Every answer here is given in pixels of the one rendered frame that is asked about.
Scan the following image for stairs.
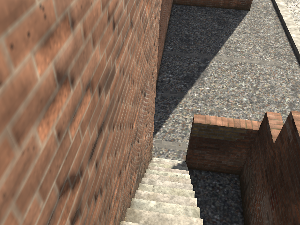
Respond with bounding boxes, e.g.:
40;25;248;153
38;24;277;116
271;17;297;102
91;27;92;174
120;157;203;225

